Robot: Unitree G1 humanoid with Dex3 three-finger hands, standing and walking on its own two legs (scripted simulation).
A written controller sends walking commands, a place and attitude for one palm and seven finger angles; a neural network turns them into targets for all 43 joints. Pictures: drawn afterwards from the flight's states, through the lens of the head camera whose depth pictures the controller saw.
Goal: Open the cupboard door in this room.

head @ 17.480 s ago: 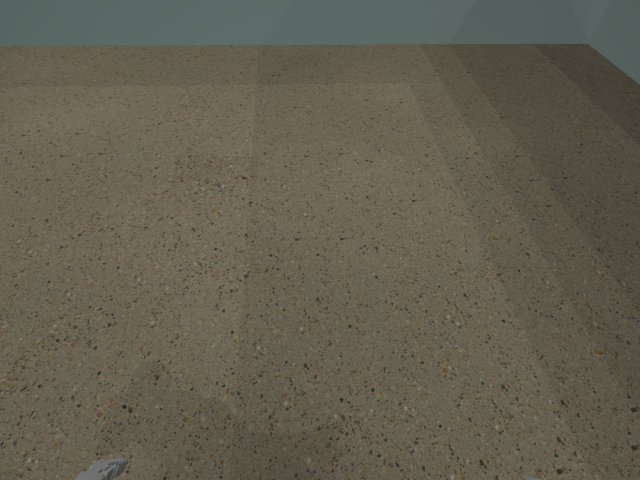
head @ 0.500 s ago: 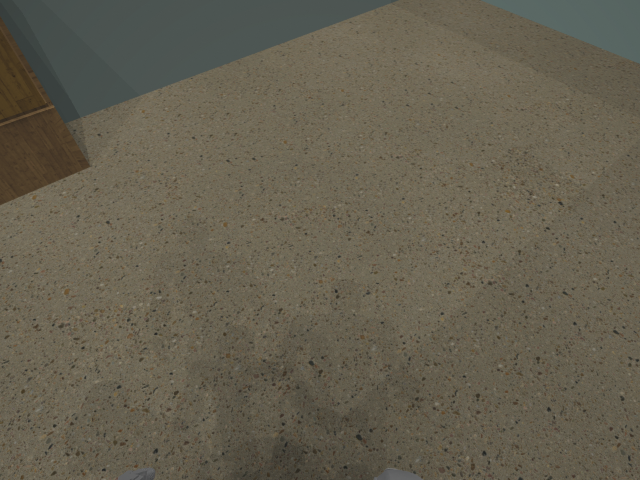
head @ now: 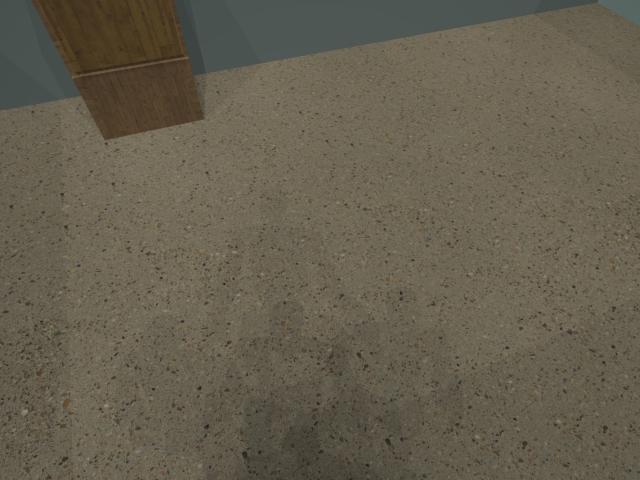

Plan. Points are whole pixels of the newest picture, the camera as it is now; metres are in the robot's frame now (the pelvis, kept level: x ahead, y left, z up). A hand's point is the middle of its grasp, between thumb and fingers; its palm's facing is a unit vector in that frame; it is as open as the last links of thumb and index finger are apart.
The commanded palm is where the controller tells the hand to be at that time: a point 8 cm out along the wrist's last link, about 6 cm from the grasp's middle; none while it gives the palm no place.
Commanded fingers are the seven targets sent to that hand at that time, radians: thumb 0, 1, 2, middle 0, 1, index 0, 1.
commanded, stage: turn or walk to find it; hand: left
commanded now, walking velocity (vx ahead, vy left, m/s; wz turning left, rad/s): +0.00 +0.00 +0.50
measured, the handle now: out of the picture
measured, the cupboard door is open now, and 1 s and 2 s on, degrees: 0 0 0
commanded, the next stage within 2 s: stand and wait in 1.52 s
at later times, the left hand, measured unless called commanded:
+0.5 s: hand out of the picture +0.05 +0.18 -0.13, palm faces +0.27 -0.93 -0.27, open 7.4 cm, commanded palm none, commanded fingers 0.00 0.90 0.90 -0.20 -0.30 -0.20 -0.30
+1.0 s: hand out of the picture +0.07 +0.23 -0.17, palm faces +0.50 -0.84 -0.19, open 7.4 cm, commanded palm none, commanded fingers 0.00 0.90 0.90 -0.20 -0.30 -0.20 -0.30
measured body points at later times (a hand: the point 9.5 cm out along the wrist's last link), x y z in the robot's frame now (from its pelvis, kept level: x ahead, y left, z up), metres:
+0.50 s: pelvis +0.04 -0.03 +0.01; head +0.05 -0.05 +0.46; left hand +0.04 +0.23 -0.11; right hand +0.14 -0.26 -0.15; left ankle -0.01 +0.11 -0.64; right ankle +0.03 -0.13 -0.73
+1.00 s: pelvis +0.19 +0.09 +0.00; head +0.23 +0.11 +0.45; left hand +0.04 +0.28 -0.15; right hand +0.40 -0.06 -0.14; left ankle +0.18 +0.18 -0.73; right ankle +0.20 -0.07 -0.63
